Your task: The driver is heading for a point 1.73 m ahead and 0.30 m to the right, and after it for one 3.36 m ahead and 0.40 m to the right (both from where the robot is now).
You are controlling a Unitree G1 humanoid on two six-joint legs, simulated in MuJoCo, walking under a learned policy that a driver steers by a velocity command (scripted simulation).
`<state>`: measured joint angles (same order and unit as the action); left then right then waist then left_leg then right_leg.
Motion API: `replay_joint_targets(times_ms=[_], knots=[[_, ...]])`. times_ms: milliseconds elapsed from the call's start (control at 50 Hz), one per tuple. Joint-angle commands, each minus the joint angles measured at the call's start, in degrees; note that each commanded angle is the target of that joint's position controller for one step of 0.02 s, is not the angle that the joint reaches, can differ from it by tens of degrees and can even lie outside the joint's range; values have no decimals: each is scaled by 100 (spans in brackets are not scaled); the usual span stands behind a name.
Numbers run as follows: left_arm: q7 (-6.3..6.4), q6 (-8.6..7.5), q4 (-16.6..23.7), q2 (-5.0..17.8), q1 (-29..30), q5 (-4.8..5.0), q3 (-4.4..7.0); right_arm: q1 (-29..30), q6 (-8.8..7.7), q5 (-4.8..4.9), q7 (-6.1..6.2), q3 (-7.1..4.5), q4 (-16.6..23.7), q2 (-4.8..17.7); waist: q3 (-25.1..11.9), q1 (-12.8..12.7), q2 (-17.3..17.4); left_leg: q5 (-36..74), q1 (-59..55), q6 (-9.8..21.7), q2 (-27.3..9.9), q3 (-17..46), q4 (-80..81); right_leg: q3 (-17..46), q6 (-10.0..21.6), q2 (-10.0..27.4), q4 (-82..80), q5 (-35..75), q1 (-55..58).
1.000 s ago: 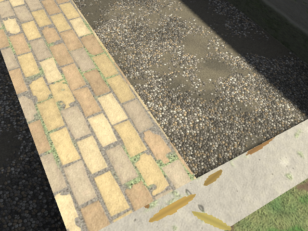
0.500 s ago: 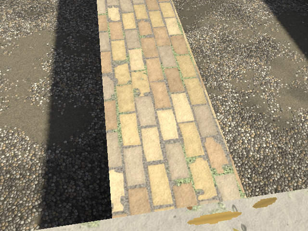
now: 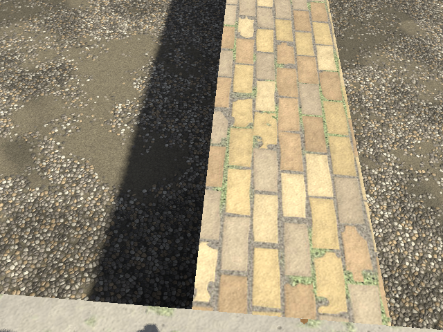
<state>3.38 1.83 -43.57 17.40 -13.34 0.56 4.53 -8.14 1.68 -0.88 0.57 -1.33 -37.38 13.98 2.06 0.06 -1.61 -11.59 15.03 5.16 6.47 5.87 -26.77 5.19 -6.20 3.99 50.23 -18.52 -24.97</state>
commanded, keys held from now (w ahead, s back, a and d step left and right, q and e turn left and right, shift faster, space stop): no key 1.00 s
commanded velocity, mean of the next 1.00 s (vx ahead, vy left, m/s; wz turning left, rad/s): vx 0.00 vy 0.00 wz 0.05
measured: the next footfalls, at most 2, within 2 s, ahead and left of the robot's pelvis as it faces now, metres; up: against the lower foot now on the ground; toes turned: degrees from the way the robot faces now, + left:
right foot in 0.10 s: +0.03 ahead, -0.18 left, +0.00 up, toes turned +2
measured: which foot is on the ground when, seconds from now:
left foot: down 0.00-1.00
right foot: up 0.00-0.08, down 0.10-1.00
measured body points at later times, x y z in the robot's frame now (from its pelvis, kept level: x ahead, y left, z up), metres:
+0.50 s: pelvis +0.01 -0.06 +0.00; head +0.01 -0.07 +0.45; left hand +0.11 +0.19 -0.13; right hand +0.09 -0.32 -0.13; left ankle +0.02 +0.07 -0.74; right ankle -0.01 -0.18 -0.74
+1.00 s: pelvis +0.01 -0.08 +0.00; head +0.02 -0.09 +0.45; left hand +0.05 +0.18 -0.14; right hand +0.05 -0.34 -0.15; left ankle +0.02 +0.07 -0.74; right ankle -0.01 -0.18 -0.74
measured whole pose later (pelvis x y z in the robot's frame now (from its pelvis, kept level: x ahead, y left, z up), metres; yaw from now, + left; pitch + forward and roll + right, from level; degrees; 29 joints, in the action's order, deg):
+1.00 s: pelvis +0.01 -0.08 +0.00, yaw -1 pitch -2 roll +0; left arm 2.0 -1.0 -61.6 12.8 -12.9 0.2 1.4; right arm -13.9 1.5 0.4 2.9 -3.3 -57.5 12.9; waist 2.5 -0.2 0.7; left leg -12.9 9.2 -2.2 0.6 7.1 -23.9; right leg 2.4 1.6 -2.2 24.8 -15.3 -7.4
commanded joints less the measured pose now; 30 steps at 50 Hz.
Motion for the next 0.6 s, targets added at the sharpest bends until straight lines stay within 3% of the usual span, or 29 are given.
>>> replay_joint_targets(times_ms=[20,60,100,120,140,160,180,200,260,380,600], knots=[[-34,-140,359,457,182,14,60,64,-53,0,-9,-244,255,822,-323,215,991,431,-351,866,-1560,1558,714,-95,74,-14,-706,-386,196],[-79,-183,257,386,16,25,25,102,-33,35,-14,-201,176,692,-336,120,946,535,-251,821,-1529,1642,605,-164,166,-85,-1404,-211,661],[-156,-251,99,272,-308,-59,-49,-13,-41,101,-19,-128,8,475,-382,-142,632,714,0,456,-1304,1494,425,-119,373,-40,-2883,1322,1596],[-156,-277,108,568,-371,-146,-23,-259,-99,29,-29,-115,-70,399,-537,-8,155,448,179,113,-1030,1202,92,344,549,434,-2841,2581,2063],[-165,-274,94,885,-192,-124,33,-700,-162,-32,-76,-174,-148,451,-605,450,-641,-270,287,-130,-532,636,-25,478,830,697,-2424,3239,2111],[-206,-281,59,568,-8,-120,-24,-524,-165,-44,-80,-169,-176,410,-626,344,-915,-435,-107,-327,-475,334,80,482,1017,596,-2588,2098,1556],[-217,-311,84,480,143,-147,-33,-159,-150,-24,-82,-217,-163,589,-415,178,-610,-277,-142,-382,-461,309,102,350,915,351,-2670,1158,1355],[-203,-334,62,477,138,-163,-42,34,-112,3,-59,-235,-155,563,-355,97,-405,-122,-173,-360,-482,319,61,242,798,236,-2702,821,1244],[-154,-420,-56,366,26,-98,-101,-32,-34,41,-37,-201,-195,386,-177,70,-312,194,-188,-316,-538,384,146,131,734,124,-2725,648,1153],[-157,-431,-262,294,25,-58,-155,-349,12,64,34,-265,-544,394,-101,33,48,364,-290,-410,-570,359,256,121,820,35,-2738,813,1252],[-189,-419,-865,225,88,-33,-191,-617,7,95,165,-334,-1075,492,-69,28,138,804,-615,-516,-668,311,387,77,864,-105,-2921,1134,1415]])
